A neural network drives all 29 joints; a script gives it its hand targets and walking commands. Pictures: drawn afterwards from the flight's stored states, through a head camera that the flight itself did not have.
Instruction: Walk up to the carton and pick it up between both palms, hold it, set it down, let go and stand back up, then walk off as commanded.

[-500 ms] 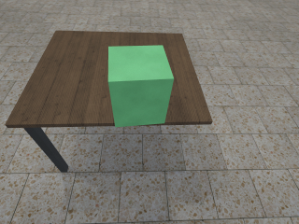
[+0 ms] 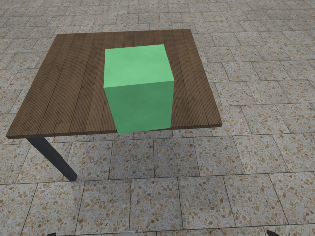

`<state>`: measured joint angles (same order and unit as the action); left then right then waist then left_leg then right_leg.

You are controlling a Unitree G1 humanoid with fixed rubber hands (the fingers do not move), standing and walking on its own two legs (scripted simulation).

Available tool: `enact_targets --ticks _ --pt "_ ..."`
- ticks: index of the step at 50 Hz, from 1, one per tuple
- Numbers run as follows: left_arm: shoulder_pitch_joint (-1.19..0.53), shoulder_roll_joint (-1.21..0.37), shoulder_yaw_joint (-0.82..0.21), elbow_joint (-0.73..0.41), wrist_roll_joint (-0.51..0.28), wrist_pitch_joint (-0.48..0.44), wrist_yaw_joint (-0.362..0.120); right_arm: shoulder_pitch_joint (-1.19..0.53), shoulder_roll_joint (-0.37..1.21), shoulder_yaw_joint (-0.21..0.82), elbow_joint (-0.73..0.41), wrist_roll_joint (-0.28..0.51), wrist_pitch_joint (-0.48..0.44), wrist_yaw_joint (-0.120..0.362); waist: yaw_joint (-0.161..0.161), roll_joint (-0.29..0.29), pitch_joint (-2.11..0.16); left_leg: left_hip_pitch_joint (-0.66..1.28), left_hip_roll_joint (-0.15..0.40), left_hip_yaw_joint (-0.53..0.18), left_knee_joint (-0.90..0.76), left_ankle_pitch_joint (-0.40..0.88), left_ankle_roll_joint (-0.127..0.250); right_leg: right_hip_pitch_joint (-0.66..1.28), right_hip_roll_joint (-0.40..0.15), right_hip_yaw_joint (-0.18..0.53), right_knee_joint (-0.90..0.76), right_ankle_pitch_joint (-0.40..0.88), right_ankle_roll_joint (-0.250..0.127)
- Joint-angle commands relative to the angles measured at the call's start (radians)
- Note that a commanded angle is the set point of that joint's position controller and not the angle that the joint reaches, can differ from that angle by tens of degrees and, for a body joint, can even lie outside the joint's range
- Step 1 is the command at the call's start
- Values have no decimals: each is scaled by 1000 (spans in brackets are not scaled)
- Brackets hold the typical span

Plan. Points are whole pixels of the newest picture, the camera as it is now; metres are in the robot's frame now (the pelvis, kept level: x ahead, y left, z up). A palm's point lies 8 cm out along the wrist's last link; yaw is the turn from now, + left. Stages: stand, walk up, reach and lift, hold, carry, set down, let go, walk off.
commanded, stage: walk up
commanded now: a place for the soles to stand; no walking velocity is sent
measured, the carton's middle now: (139, 91) +0.61 +0.08 -0.04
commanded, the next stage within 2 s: none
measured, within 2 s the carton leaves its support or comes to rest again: neither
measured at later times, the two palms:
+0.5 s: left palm out of the picture +0.07 +0.28 -0.10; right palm out of the picture +0.08 -0.32 -0.11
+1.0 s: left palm out of the picture +0.07 +0.30 -0.12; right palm out of the picture +0.05 -0.31 -0.09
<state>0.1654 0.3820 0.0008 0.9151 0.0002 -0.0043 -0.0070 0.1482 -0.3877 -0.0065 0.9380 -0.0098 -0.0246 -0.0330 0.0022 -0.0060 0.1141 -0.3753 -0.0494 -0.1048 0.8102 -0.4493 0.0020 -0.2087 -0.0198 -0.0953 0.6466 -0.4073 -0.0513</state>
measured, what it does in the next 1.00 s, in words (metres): steps on the spot: left foot, then right foot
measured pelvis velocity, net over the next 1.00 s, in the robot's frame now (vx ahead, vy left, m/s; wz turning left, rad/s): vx -0.01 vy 0.00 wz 0.01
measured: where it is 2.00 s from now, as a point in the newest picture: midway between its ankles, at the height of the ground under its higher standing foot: outside the picture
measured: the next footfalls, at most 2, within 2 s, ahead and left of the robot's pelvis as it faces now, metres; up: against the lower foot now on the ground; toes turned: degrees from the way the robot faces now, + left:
left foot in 0.06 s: +0.09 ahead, +0.13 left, +0.00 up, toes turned -7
right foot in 0.36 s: +0.01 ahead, -0.09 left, +0.00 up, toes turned -5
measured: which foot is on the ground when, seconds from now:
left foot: up 0.00-0.04, down 0.06-0.40, up 0.42-0.74, down 0.76-1.00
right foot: down 0.00-0.10, up 0.12-0.34, down 0.36-0.80, up 0.82-1.00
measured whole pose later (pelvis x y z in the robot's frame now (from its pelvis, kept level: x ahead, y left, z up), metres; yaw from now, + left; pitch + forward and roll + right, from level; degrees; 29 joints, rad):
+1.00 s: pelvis -0.01 +0.00 +0.00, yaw +0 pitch -3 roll +0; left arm 0.15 0.38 0.00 0.92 0.00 0.03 -0.01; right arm 0.21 -0.38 -0.01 0.96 -0.01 -0.02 -0.03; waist 0.00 -0.05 0.12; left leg -0.31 -0.06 -0.11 0.57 -0.22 0.00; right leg -0.21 -0.01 -0.09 0.72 -0.57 -0.04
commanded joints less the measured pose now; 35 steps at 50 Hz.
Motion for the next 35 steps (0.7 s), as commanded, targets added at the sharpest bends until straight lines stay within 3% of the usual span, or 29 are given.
enact_targets --ticks 1,2,3,4,5,6,8,10,12,14,15,16,17,18,19,20,21,23,26,30,33,35 --pt "-77 230 105 -94 -5 11 13 148 -186 -64 -10 3 -34 -13 -30 -109 -171 156 13 101 -357 368 55 137 -168 44 67 589 -38" --pt "-104 202 98 -111 -10 11 14 179 -228 -82 -6 -4 -37 -18 -49 -31 -207 269 94 -79 -346 538 104 16 -116 34 180 470 8" --pt "-104 173 96 -130 -19 18 9 156 -297 -100 -29 -13 -38 -22 -42 121 -223 333 250 -409 -385 657 183 -148 12 49 302 143 56" --pt "-103 172 97 -109 -12 33 11 115 -298 -92 -28 -4 -36 -20 -23 157 -201 307 306 -566 -426 533 261 -199 43 154 300 -267 49" --pt "-72 195 101 -96 -7 40 11 75 -291 -87 -38 -1 -35 -21 -8 138 -157 217 328 -556 -437 392 304 -174 19 197 319 -301 43" --pt "-54 198 97 -78 -9 39 9 27 -277 -80 -55 -7 -32 -21 11 138 -103 132 313 -543 -468 285 292 -163 6 198 300 -294 36" --pt "-60 197 97 -61 -8 33 -1 -18 -258 -69 -60 -18 -23 -17 21 157 -9 8 237 -443 -508 118 217 -124 -12 176 213 -243 19" --pt "-55 190 101 -57 -2 29 -2 18 -252 -69 -51 -22 -20 -11 0 181 -13 51 218 -443 -516 155 196 -125 7 145 130 -174 29" --pt "-27 187 103 -47 0 23 3 25 -253 -70 -56 -18 -16 -7 1 191 -77 107 229 -449 -489 231 200 -95 6 142 49 -124 34" --pt "-4 174 101 -30 0 14 6 0 -245 -68 -58 -11 -8 -7 19 164 -101 94 207 -378 -437 313 180 1 7 119 -117 -27 27" --pt "21 164 99 -11 0 6 10 -26 -236 -65 -61 -5 -2 -6 43 151 -109 61 182 -318 -378 387 156 85 7 102 -242 82 22" --pt "48 172 99 3 10 -4 16 -36 -208 -59 -62 5 2 -6 55 111 -149 44 143 -260 -287 470 123 163 -22 138 -305 161 14" --pt "68 213 108 10 26 -12 24 -35 -171 -50 -64 18 1 -6 58 27 -169 -30 83 -159 -153 504 81 228 -122 211 -328 220 3" --pt "56 261 114 -8 33 -18 27 -39 -142 -41 -74 22 2 -3 53 -79 -146 -114 -12 -33 -57 398 43 239 -240 299 -357 284 -30" --pt "8 260 112 -27 30 -22 25 -49 -153 -47 -71 18 8 -4 39 -76 -128 -155 -50 20 -21 26 28 214 -334 360 -365 308 -80" --pt "-43 268 114 -35 28 -26 20 -17 -200 -63 -54 12 16 -7 24 -40 -128 -106 5 10 97 -99 21 114 -407 378 -358 232 -129" --pt "-79 264 115 -50 26 -30 19 19 -218 -69 -43 13 17 -4 5 -50 -96 -102 31 19 131 -106 15 87 -402 364 -353 225 -135" --pt "-64 239 109 -55 23 -32 20 30 -208 -64 -38 8 13 10 2 -91 -44 -115 31 27 105 -39 25 87 -308 256 -324 337 -82" --pt "14 226 107 -39 26 -31 21 5 -178 -52 -48 7 9 12 38 -131 -74 -161 25 58 63 1 16 217 -228 163 -233 624 -41" --pt "38 233 112 -38 24 -15 17 -5 -170 -49 -47 7 2 7 61 -171 -99 -140 28 109 -19 1 6 276 -215 150 -210 607 -60" --pt "-9 239 110 -62 19 -7 12 40 -172 -50 -32 6 -12 3 36 -182 -114 -40 42 141 -114 38 21 198 -229 124 -172 550 -106" --pt "-62 242 108 -79 7 2 9 110 -170 -55 -6 3 -23 -1 -8 -164 -133 83 27 142 -261 181 38 122 -212 92 -93 449 -87"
